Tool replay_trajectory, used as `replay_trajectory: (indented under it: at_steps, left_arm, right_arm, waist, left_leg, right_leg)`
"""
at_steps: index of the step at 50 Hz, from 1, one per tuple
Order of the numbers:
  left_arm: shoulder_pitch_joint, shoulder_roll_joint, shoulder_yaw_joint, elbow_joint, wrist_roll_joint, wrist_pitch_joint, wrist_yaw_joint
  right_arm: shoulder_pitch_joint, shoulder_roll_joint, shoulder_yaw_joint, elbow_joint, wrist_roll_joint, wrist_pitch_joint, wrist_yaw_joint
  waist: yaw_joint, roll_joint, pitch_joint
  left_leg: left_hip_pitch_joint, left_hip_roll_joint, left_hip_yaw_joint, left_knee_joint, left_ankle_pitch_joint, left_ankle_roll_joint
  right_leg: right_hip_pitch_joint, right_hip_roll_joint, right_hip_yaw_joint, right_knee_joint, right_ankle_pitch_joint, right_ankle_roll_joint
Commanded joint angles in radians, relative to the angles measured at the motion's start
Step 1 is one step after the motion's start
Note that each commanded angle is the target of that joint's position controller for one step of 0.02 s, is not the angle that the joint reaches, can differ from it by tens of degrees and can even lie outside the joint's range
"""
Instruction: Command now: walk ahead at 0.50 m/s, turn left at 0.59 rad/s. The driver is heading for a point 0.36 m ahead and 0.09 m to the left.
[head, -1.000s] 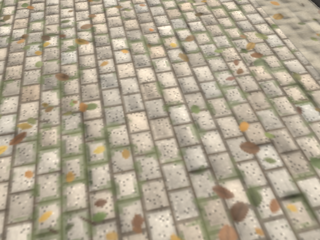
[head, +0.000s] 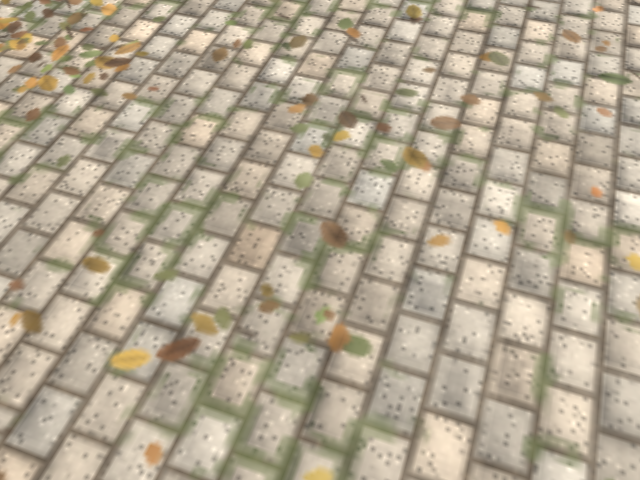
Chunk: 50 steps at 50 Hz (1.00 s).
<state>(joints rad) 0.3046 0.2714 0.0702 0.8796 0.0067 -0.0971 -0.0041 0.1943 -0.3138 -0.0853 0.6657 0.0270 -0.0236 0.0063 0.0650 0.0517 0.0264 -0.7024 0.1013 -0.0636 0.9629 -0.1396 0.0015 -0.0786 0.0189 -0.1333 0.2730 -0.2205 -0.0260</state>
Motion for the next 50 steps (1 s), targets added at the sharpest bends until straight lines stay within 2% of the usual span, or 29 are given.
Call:
replay_trajectory:
  at_steps: [1,4,6,8,9,10,11,12,13,14,15,16,17,18,21,23,25,28,31,32,33,34,35,36,37,38,40,45,50]
  left_arm:
    - [-0.074,0.163,0.033,-0.074,-0.005,-0.011,0.007]
    - [-0.021,0.188,0.038,-0.056,-0.015,0.003,0.01]
    - [-0.002,0.206,0.043,-0.047,-0.025,0.017,0.01]
    - [-0.007,0.235,0.052,-0.05,-0.032,0.03,0.015]
    - [-0.008,0.253,0.057,-0.052,-0.035,0.037,0.02]
    - [-0.019,0.257,0.058,-0.057,-0.038,0.045,0.025]
    - [-0.018,0.229,0.045,-0.064,-0.031,0.043,0.03]
    - [0.072,0.084,-0.002,-0.115,0.024,0.024,0.015]
    - [0.051,0.124,-0.011,-0.126,0.001,-0.01,-0.001]
    - [-0.053,0.197,0.012,-0.134,-0.042,-0.019,-0.008]
    - [-0.08,0.177,0.003,-0.145,-0.044,-0.019,-0.005]
    - [-0.086,0.165,0.002,-0.131,-0.024,-0.012,0.004]
    - [-0.076,0.174,0.009,-0.126,-0.015,0.003,0.009]
    - [-0.054,0.171,0.01,-0.119,-0.015,0.021,0.012]
    - [-0.016,0.12,0.001,-0.105,-0.002,0.049,0.023]
    - [-0.051,0.097,-0.007,-0.112,0.004,0.053,0.025]
    - [-0.102,0.087,-0.013,-0.12,0.0,0.053,0.019]
    - [-0.164,0.097,-0.012,-0.133,-0.005,0.053,0.01]
    - [-0.18,0.109,-0.004,-0.141,0.002,0.051,0.002]
    - [-0.154,0.106,-0.002,-0.133,0.009,0.047,0.0]
    - [-0.145,0.128,0.003,-0.13,0.019,0.043,0.001]
    - [-0.156,0.189,0.013,-0.142,0.026,0.041,0.009]
    - [-0.179,0.165,0.006,-0.142,0.025,0.05,0.015]
    - [-0.192,0.103,-0.006,-0.139,0.011,0.06,0.011]
    - [-0.212,0.081,-0.012,-0.138,0.006,0.066,0.004]
    - [-0.226,0.082,-0.013,-0.142,0.004,0.068,-0.002]
    - [-0.223,0.098,-0.01,-0.133,0.004,0.062,-0.011]
    - [-0.217,0.086,-0.012,-0.101,0.0,0.057,-0.003]
    - [-0.244,0.079,-0.01,-0.07,-0.003,0.069,0.003]
  right_arm:
    - [-0.068,-0.008,0.008,-0.09,-0.001,-0.017,0.019]
    - [-0.161,0.002,0.015,-0.129,0.0,-0.018,0.038]
    - [-0.193,-0.008,0.013,-0.154,0.001,-0.017,0.049]
    - [-0.168,-0.039,-0.002,-0.164,-0.003,-0.013,0.055]
    - [-0.11,-0.067,-0.017,-0.156,-0.006,-0.009,0.054]
    - [0.023,-0.107,-0.041,-0.125,-0.005,-0.005,0.049]
    - [0.184,-0.164,-0.071,-0.083,-0.009,0.001,0.031]
    - [0.198,-0.278,-0.084,-0.08,-0.017,-0.001,0.011]
    - [0.203,-0.244,-0.064,-0.125,-0.024,-0.013,0.015]
    - [0.169,-0.173,-0.04,-0.112,-0.037,-0.021,0.022]
    - [0.124,-0.135,-0.029,-0.098,-0.027,-0.027,0.023]
    - [0.065,-0.107,-0.02,-0.096,-0.018,-0.029,0.022]
    - [0.019,-0.091,-0.012,-0.101,-0.022,-0.03,0.019]
    - [-0.007,-0.096,-0.011,-0.103,-0.032,-0.031,0.018]
    - [-0.031,-0.109,-0.013,-0.073,-0.037,-0.044,0.011]
    - [-0.038,-0.103,-0.01,-0.052,-0.034,-0.038,0.001]
    - [-0.033,-0.099,-0.007,-0.033,-0.035,-0.028,-0.007]
    - [-0.007,-0.094,-0.001,0.005,-0.039,-0.017,-0.009]
    - [-0.012,-0.078,0.009,0.036,-0.033,-0.01,-0.005]
    - [-0.026,-0.066,0.015,0.042,-0.024,-0.008,-0.006]
    - [0.009,-0.046,0.023,0.055,-0.027,-0.012,-0.006]
    - [0.089,-0.028,0.028,0.061,-0.053,-0.021,-0.006]
    - [0.182,-0.006,0.032,0.091,-0.056,-0.021,-0.01]
    - [0.136,-0.019,0.035,0.091,-0.055,-0.012,-0.017]
    - [0.099,-0.037,0.031,0.087,-0.047,0.003,-0.022]
    - [0.075,-0.048,0.027,0.093,-0.042,0.02,-0.026]
    - [0.058,-0.057,0.024,0.094,-0.042,0.044,-0.027]
    - [0.066,-0.044,0.022,0.128,-0.037,0.04,-0.033]
    - [0.075,-0.032,0.02,0.17,-0.035,0.042,-0.04]
  waist:
    - [-0.008,-0.113,0.012]
    - [0.024,-0.103,0.044]
    - [0.022,-0.109,0.057]
    - [-0.017,-0.14,0.021]
    - [-0.058,-0.159,-0.023]
    - [-0.137,-0.15,-0.094]
    - [-0.221,-0.1,-0.171]
    - [-0.126,0.191,-0.272]
    - [-0.154,0.167,-0.486]
    - [-0.183,0.043,-0.392]
    - [-0.147,0.002,-0.265]
    - [-0.109,-0.052,-0.183]
    - [-0.074,-0.036,-0.148]
    - [-0.047,-0.023,-0.134]
    - [-0.013,-0.007,-0.135]
    - [-0.02,0.013,-0.137]
    - [-0.043,0.029,-0.14]
    - [-0.074,0.035,-0.13]
    - [-0.068,0.045,-0.108]
    - [-0.042,0.038,-0.108]
    - [-0.044,0.001,-0.114]
    - [-0.103,-0.092,-0.148]
    - [-0.145,-0.187,-0.194]
    - [-0.114,-0.203,-0.185]
    - [-0.105,-0.188,-0.161]
    - [-0.094,-0.161,-0.131]
    - [-0.084,-0.133,-0.106]
    - [-0.071,-0.094,-0.125]
    - [-0.071,-0.062,-0.097]
  left_leg:
    - [-0.003,0.011,0.022,-0.153,0.15,0.005]
    - [0.006,-0.007,0.071,-0.262,0.162,0.023]
    - [0.013,-0.023,0.097,-0.308,0.102,0.046]
    - [0.106,-0.078,0.148,-0.33,0.0,0.084]
    - [0.198,-0.118,0.173,-0.333,-0.05,0.108]
    - [0.378,-0.159,0.188,-0.382,-0.026,0.141]
    - [0.666,-0.146,0.114,-0.438,0.073,0.182]
    - [1.066,0.149,-0.341,-0.41,0.288,0.325]
    - [1.152,0.308,-0.719,-0.557,0.322,0.463]
    - [1.063,0.265,-0.526,-0.56,0.491,0.398]
    - [0.919,0.216,-0.366,-0.545,0.581,0.351]
    - [0.775,0.169,-0.273,-0.561,0.591,0.309]
    - [0.656,0.143,-0.221,-0.592,0.605,0.292]
    - [0.564,0.128,-0.189,-0.624,0.622,0.286]
    - [0.467,0.099,-0.09,-0.661,0.713,0.287]
    - [0.466,0.069,-0.034,-0.659,0.693,0.262]
    - [0.476,0.048,-0.004,-0.656,0.637,0.238]
    - [0.511,0.066,-0.028,-0.644,0.537,0.229]
    - [0.529,0.084,-0.074,-0.58,0.433,0.21]
    - [0.515,0.065,-0.075,-0.541,0.361,0.183]
    - [0.497,0.021,-0.071,-0.506,0.254,0.135]
    - [0.452,-0.053,-0.041,-0.451,0.074,0.083]
    - [0.395,-0.097,-0.006,-0.44,-0.141,0.038]
    - [0.412,-0.093,0.009,-0.452,-0.183,0.013]
    - [0.429,-0.089,0.012,-0.475,-0.163,0.011]
    - [0.436,-0.091,0.009,-0.484,-0.138,0.017]
    - [0.453,-0.083,-0.005,-0.5,-0.093,0.029]
    - [0.48,-0.069,-0.013,-0.498,0.025,0.026]
    - [0.484,-0.068,-0.009,-0.512,0.022,0.019]
  right_leg:
    - [0.018,-0.254,0.079,-0.122,0.315,-0.134]
    - [0.08,-0.275,0.03,-0.11,0.335,-0.121]
    - [0.138,-0.297,0.005,-0.076,0.417,-0.108]
    - [0.177,-0.302,-0.035,0.031,0.719,-0.089]
    - [0.185,-0.299,-0.053,0.137,0.886,-0.08]
    - [0.144,-0.28,-0.076,0.313,0.953,-0.061]
    - [-0.039,-0.241,-0.082,0.565,0.815,-0.019]
    - [-0.492,-0.091,-0.062,0.95,-0.141,0.045]
    - [-0.619,0.007,0.162,1.161,-0.439,0.06]
    - [-0.659,-0.058,0.218,1.166,-0.349,0.052]
    - [-0.66,-0.098,0.196,1.086,-0.284,0.047]
    - [-0.626,-0.132,0.185,1.007,-0.242,0.054]
    - [-0.556,-0.149,0.187,0.957,-0.217,0.058]
    - [-0.484,-0.149,0.185,0.933,-0.194,0.063]
    - [-0.419,-0.128,0.164,0.798,-0.1,0.093]
    - [-0.405,-0.122,0.161,0.669,-0.003,0.099]
    - [-0.373,-0.113,0.157,0.547,0.104,0.096]
    - [-0.343,-0.096,0.163,0.426,0.158,0.089]
    - [-0.301,-0.076,0.16,0.314,0.109,0.056]
    - [-0.235,-0.065,0.149,0.219,0.18,0.037]
    - [-0.149,-0.093,0.183,0.145,0.39,0.015]
    - [-0.041,-0.193,0.271,0.185,0.684,-0.025]
    - [0.028,-0.255,0.325,0.216,0.684,-0.115]
    - [-0.014,-0.247,0.341,0.198,0.555,-0.141]
    - [-0.062,-0.212,0.32,0.187,0.42,-0.119]
    - [-0.094,-0.177,0.288,0.191,0.346,-0.094]
    - [-0.124,-0.146,0.253,0.198,0.291,-0.064]
    - [-0.074,-0.125,0.223,0.242,0.406,-0.06]
    - [-0.075,-0.111,0.213,0.239,0.359,-0.063]
